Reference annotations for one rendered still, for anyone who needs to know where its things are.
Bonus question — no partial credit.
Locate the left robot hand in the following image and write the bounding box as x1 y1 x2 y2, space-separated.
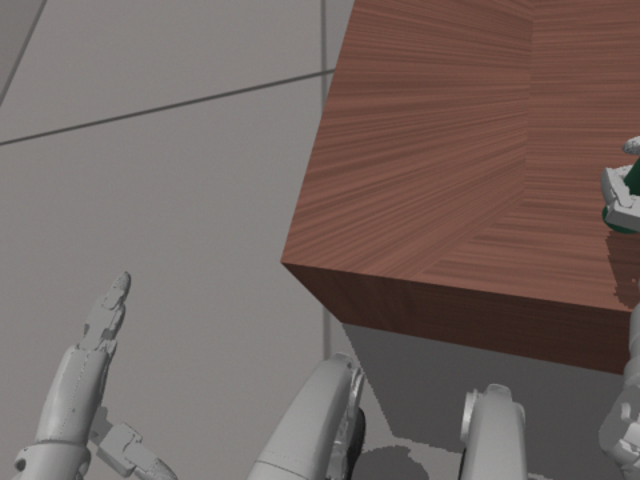
34 271 178 480

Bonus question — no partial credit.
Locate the right robot hand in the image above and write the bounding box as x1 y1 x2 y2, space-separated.
601 136 640 232

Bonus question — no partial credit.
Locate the right robot arm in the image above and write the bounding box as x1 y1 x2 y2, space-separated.
599 279 640 480

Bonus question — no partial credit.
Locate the left robot arm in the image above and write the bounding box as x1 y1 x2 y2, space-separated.
11 440 91 480

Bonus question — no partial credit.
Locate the left robot foot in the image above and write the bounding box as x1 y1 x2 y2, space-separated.
325 408 366 480

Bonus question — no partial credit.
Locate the can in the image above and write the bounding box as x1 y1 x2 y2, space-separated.
602 157 640 234

